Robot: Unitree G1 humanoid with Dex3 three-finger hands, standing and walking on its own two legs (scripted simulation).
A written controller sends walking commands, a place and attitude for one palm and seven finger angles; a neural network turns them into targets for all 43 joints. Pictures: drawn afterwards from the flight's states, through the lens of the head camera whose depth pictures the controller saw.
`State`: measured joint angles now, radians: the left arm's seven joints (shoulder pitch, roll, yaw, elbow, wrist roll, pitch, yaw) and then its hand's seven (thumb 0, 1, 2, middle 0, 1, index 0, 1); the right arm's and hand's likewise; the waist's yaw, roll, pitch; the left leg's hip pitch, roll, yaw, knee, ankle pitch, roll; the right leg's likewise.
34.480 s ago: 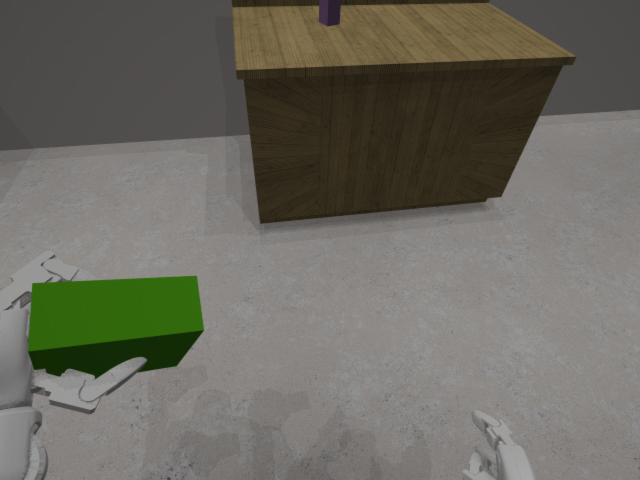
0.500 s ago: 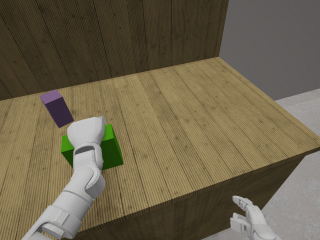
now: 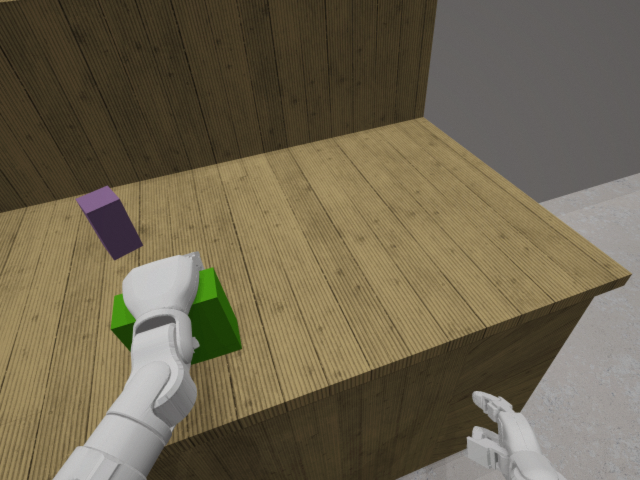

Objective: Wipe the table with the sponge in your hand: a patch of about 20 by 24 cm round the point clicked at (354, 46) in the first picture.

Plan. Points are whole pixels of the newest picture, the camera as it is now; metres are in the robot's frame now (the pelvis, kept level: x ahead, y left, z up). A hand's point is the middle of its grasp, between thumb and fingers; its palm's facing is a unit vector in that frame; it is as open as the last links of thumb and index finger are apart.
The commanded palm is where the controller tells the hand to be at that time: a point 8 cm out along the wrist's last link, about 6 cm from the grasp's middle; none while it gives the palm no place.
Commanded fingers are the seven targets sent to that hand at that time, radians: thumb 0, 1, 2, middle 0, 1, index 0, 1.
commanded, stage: wipe back along the third lane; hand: left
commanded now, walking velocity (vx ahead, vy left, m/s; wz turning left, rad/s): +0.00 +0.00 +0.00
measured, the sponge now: (187, 332) +0.31 +0.23 +0.02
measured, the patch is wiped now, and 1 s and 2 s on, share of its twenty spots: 1.00 1.00 1.00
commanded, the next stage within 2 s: slide back across to the middle lane in 0.24 s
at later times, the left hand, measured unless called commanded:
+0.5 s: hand (178, 331) +0.27 +0.21 +0.08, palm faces +0.11 -0.13 -0.99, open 9.8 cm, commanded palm +0.22 +0.22 +0.12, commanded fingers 0.00 0.10 1.30 -1.20 -1.60 -1.20 -1.60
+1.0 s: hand (136, 350) +0.24 +0.26 +0.08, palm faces +0.08 -0.13 -0.99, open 9.8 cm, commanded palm +0.19 +0.26 +0.13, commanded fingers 0.00 0.10 1.30 -1.20 -1.60 -1.20 -1.60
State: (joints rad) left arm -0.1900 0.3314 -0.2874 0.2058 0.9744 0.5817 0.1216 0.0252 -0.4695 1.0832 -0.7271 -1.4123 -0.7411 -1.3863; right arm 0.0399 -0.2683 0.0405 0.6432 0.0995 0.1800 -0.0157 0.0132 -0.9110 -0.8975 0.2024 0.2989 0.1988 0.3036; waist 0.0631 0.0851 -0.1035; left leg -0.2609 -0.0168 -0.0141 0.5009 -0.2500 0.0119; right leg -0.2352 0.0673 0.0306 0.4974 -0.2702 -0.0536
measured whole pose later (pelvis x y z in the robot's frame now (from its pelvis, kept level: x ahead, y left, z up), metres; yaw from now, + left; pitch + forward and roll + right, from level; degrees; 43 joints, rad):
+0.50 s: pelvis +0.00 +0.00 +0.00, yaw +0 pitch -2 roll +0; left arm -0.04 0.32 -0.30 -0.01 0.96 0.61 0.12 0.03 -0.47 1.08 -0.72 -1.42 -0.74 -1.39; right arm -0.02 -0.25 0.05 0.65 0.09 0.18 0.01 0.01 -0.91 -0.90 0.20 0.30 0.20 0.31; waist 0.09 0.09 -0.08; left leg -0.22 -0.02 -0.01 0.51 -0.26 0.01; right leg -0.20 0.07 0.04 0.52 -0.28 -0.06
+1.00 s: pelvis -0.01 +0.00 +0.00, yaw -1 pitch -3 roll +0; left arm 0.08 0.39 -0.15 -0.07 0.93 0.49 0.06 0.00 -0.48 1.08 -0.74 -1.41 -0.75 -1.38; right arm 0.01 -0.26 0.05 0.67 0.07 0.12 -0.04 0.01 -0.91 -0.90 0.20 0.30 0.20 0.30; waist 0.10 0.10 -0.06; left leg -0.19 -0.01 -0.01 0.48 -0.24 0.01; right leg -0.17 0.08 0.04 0.48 -0.26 -0.06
